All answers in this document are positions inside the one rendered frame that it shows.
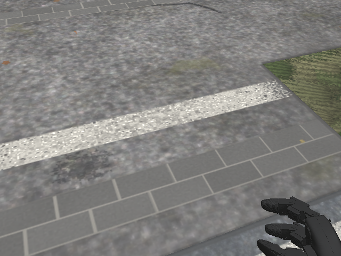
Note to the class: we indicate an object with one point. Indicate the robot right hand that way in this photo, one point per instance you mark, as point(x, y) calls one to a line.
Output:
point(317, 238)

